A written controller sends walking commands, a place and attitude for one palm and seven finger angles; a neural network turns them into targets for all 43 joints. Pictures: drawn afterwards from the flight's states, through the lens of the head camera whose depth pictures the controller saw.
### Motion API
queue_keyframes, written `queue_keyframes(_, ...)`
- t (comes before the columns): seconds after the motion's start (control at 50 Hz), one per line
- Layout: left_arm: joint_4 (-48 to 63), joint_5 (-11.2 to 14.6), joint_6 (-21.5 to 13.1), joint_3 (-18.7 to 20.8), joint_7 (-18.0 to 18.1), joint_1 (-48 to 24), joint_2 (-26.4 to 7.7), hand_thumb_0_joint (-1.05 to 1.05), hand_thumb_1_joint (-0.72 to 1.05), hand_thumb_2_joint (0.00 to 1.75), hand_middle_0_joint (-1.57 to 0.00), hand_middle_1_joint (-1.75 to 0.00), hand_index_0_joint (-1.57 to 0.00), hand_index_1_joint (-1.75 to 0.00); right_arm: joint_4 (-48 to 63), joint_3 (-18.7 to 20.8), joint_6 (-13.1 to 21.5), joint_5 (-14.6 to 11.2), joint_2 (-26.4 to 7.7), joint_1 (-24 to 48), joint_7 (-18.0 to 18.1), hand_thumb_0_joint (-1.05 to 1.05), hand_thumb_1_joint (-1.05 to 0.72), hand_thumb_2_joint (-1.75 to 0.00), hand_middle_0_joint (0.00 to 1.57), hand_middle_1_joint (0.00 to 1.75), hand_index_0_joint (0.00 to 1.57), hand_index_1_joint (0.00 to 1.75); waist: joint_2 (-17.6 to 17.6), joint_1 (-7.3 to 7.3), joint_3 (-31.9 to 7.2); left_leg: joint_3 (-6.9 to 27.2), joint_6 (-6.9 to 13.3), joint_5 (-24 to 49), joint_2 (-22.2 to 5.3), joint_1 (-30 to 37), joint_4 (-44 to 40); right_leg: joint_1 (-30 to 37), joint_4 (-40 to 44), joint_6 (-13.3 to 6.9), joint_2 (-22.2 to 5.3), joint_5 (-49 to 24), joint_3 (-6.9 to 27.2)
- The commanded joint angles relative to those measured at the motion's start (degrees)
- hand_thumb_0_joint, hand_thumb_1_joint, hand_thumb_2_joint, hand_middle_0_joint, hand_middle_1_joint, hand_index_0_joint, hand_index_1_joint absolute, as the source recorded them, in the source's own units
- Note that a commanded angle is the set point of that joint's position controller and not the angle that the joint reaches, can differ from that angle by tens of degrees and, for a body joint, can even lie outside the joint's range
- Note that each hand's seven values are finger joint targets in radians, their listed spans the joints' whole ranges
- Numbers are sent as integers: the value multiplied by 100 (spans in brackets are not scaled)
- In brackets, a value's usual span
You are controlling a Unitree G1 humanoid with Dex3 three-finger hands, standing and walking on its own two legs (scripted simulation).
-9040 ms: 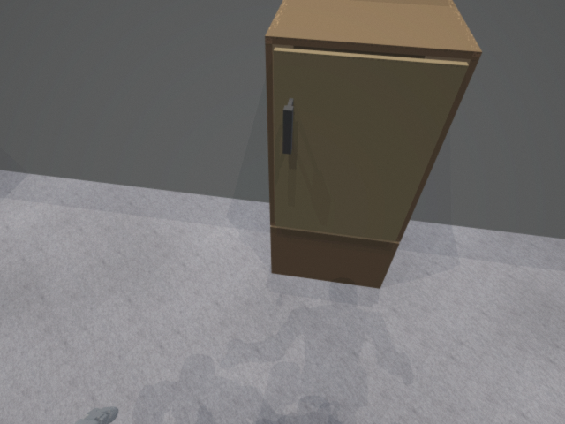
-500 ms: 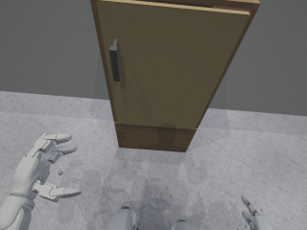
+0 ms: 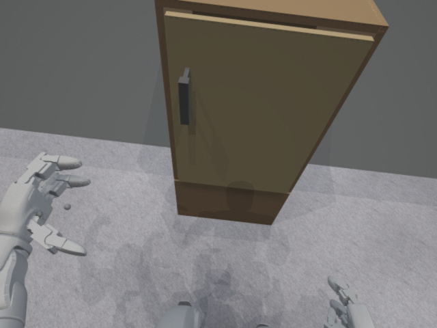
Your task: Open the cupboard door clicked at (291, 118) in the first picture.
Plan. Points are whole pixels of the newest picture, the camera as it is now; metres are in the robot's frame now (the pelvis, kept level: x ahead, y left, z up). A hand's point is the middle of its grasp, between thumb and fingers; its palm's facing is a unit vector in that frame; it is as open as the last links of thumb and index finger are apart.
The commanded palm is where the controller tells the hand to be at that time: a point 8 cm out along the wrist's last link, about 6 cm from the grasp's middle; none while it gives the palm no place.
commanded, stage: raise the hand with hooked fingers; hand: left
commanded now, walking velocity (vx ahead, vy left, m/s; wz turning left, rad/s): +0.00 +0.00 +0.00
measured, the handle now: (186, 97) +0.60 +0.12 +0.05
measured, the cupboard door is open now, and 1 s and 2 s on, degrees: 0 0 0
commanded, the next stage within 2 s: move the hooked fingers beside the handle in 0.50 s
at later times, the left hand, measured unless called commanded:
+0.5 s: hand (95, 209) +0.29 +0.23 +0.06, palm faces -0.01 -1.00 -0.04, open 14.0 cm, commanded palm +0.27 +0.28 +0.06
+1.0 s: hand (117, 173) +0.36 +0.22 +0.06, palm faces -0.04 -1.00 -0.01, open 14.0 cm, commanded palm +0.34 +0.27 +0.06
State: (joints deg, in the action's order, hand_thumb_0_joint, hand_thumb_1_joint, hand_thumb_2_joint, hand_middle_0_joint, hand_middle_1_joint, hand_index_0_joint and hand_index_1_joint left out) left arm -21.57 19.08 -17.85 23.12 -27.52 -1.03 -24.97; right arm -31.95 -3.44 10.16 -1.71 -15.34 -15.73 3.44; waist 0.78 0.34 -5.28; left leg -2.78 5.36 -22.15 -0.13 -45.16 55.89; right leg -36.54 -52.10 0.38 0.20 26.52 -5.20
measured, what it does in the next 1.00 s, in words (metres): stands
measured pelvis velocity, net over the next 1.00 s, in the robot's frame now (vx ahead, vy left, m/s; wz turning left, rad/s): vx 0.01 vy -0.04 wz -0.01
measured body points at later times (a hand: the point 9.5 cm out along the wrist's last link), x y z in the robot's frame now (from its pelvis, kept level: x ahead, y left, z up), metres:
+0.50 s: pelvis +0.01 -0.04 +0.00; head +0.06 -0.02 +0.45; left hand +0.28 +0.29 +0.06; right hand +0.15 -0.29 -0.08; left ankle +0.06 +0.05 -0.68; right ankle -0.01 -0.14 -0.68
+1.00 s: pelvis +0.01 -0.04 -0.01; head +0.08 -0.03 +0.44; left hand +0.36 +0.27 +0.06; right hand +0.12 -0.31 -0.10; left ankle +0.06 +0.05 -0.68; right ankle -0.01 -0.14 -0.68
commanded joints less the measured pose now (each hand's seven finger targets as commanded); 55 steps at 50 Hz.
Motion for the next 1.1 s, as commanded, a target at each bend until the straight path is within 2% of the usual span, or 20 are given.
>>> queue_keyframes(0.0, 756, 190, -38, 364, -273, -1045, -1276, 0, -50, 30, -30, -120, -30, -120, 813, 524, 272, -109, -1098, 15, 137, 0, -90, -90, 20, 30, 20, 30, 741, 43, -1450, 1282, -658, 622, -275, 2433, -1406, -703, 576, -252, 247, -554, 28)
queue_keyframes(0.06, 812, 262, -12, 352, -347, -875, -1238, 0, -50, 30, -30, -120, -30, -120, 876, 533, 295, -93, -1086, -41, 87, 0, -90, -90, 20, 30, 20, 30, 635, 15, -1442, 1215, -629, 940, -254, 2398, -1344, -624, 618, -263, 284, -684, 16)
queue_keyframes(0.14, 1019, 275, -269, 648, -169, -894, -1518, 0, -50, 30, -30, -120, -30, -120, 848, 563, 295, -38, -1092, -72, 40, 0, -90, -90, 20, 30, 20, 30, 639, -16, -1378, 1121, -587, 975, -216, 2270, -1262, -574, 610, -293, 305, -732, 53)
queue_keyframes(0.22, 944, 311, -443, 720, -63, -853, -1468, 0, -50, 30, -30, -120, -30, -120, 837, 557, 262, -48, -1038, -61, 17, 0, -90, -90, 20, 30, 20, 30, 672, 11, -1390, 909, -493, 861, -170, 2056, -1168, -450, 644, -260, 275, -727, 115)
queue_keyframes(0.3, 918, 260, -454, 548, -124, -896, -1377, 0, -50, 30, -30, -120, -30, -120, 818, 549, 249, -70, -1014, -90, 31, 0, -90, -90, 20, 30, 20, 30, 744, 74, -1491, 739, -411, 984, -134, 1952, -1009, -350, 678, -238, 268, -848, 190)
queue_keyframes(0.38, 912, 306, -418, 521, -213, -950, -1394, 0, -50, 30, -30, -120, -30, -120, 811, 530, 246, -86, -989, -53, 46, 0, -90, -90, 20, 30, 20, 30, 544, 115, -1435, 630, -338, 933, -95, 1688, -897, -171, 758, -215, 275, -930, 288)
queue_keyframes(0.48, 803, 406, -436, 627, -259, -967, -1436, 0, -50, 30, -30, -120, -30, -120, 765, 498, 256, -102, -947, 0, 72, 0, -90, -90, 20, 30, 20, 30, 494, 91, -1439, 503, -305, 989, -52, 1449, -736, 32, 789, -180, 234, -1070, 456)
queue_keyframes(0.56, 585, 401, -419, 589, -279, -991, -1384, 0, -50, 30, -30, -120, -30, -120, 756, 472, 244, -96, -928, 6, 69, 0, -90, -90, 20, 30, 20, 30, 260, 96, -1374, 448, -288, 1054, -45, 1158, -583, 169, 788, -136, 191, -1212, 628)
queue_keyframes(0.58, 645, 384, -440, 556, -290, -1017, -1380, 0, -50, 30, -30, -120, -30, -120, 759, 479, 248, -108, -919, 26, 64, 0, -90, -90, 20, 30, 20, 30, 410, 84, -1384, 439, -291, 1070, -43, 1185, -582, 176, 795, -129, 168, -1238, 662)
queue_keyframes(0.64, 416, 319, -465, 619, -281, -1742, -1622, 0, -50, 30, -30, -120, -30, -120, 620, 458, 209, -91, -963, -35, 108, 0, -90, -90, 20, 30, 20, 30, 322, 213, -1227, 445, -284, 917, -74, 984, -452, 45, 787, -119, 165, -1041, 767)
queue_keyframes(0.7, 84, 206, -501, 416, -290, -2431, -1540, 0, -50, 30, -30, -120, -30, -120, 541, 438, 218, -112, -944, -38, 149, 0, -90, -90, 20, 30, 20, 30, 447, 326, -1215, 461, -282, 673, -86, 954, -434, -202, 776, -125, 151, -699, 763)
queue_keyframes(0.74, -38, 194, -543, 414, -326, -2758, -1623, 0, -50, 30, -30, -120, -30, -120, 479, 447, 224, -107, -971, -85, 177, 0, -90, -90, 20, 30, 20, 30, 388, 329, -1382, 485, -265, 746, -107, 989, -366, -176, 724, -142, 161, -748, 793)
queue_keyframes(0.76, -17, 179, -572, 479, -336, -2733, -1697, 0, -50, 30, -30, -120, -30, -120, 476, 458, 231, -114, -961, -101, 174, 0, -90, -90, 20, 30, 20, 30, 594, 249, -1650, 472, -272, 870, -93, 1108, -380, -49, 689, -152, 137, -901, 806)
queue_keyframes(0.78, -67, 169, -559, 402, -350, -2681, -1616, 0, -50, 30, -30, -120, -30, -120, 488, 453, 229, -116, -945, -104, 160, 0, -90, -90, 20, 30, 20, 30, 627, 235, -1730, 470, -270, 919, -84, 1204, -416, -41, 673, -155, 142, -975, 752)
queue_keyframes(0.8, -190, 168, -537, 485, -353, -2652, -1691, 0, -50, 30, -30, -120, -30, -120, 466, 468, 210, -118, -966, -138, 160, 0, -90, -90, 20, 30, 20, 30, 481, 219, -1832, 468, -265, 1022, -96, 1221, -410, 32, 657, -136, 144, -1123, 744)
queue_keyframes(0.84, -424, 135, -467, 680, -348, -2587, -1949, 0, -50, 30, -30, -120, -30, -120, 442, 471, 153, -108, -1002, -204, 150, 0, -90, -90, 20, 30, 20, 30, 449, 146, -1915, 448, -259, 1158, -92, 1085, -352, 151, 583, -144, 152, -1317, 765)
queue_keyframes(0.92, -810, 23, -290, 553, -228, -2990, -1835, 0, -50, 30, -30, -120, -30, -120, 463, 479, 38, -129, -993, -259, 112, 0, -90, -90, 20, 30, 20, 30, 404, 220, -1689, 449, -269, 1074, -94, 1039, -474, -78, 583, -121, 162, -1289, 617)
queue_keyframes(0.94, -819, 8, -290, 590, -190, -2964, -1866, 0, -50, 30, -30, -120, -30, -120, 481, 492, 21, -116, -996, -300, 107, 0, -90, -90, 20, 30, 20, 30, 462, 174, -1747, 449, -267, 1140, -94, 1082, -471, -63, 550, -149, 184, -1338, 594)
queue_keyframes(1.02, -748, -89, -406, 394, 5, -3171, -1640, 0, -50, 30, -30, -120, -30, -120, 497, 535, -59, -101, -999, -413, 57, 0, -90, -90, 20, 30, 20, 30, 448, 241, -1889, 514, -282, 1268, -120, 1397, -558, -286, 497, -160, 215, -1346, 440)
queue_keyframes(1.08, -705, -152, -536, 484, 95, -3160, -1725, 0, -50, 30, -30, -120, -30, -120, 449, 575, -131, -77, -1015, -528, 25, 0, -90, -90, 20, 30, 20, 30, 535, 224, -2152, 530, -302, 1625, -136, 1622, -535, -242, 418, -176, 230, -1606, 410)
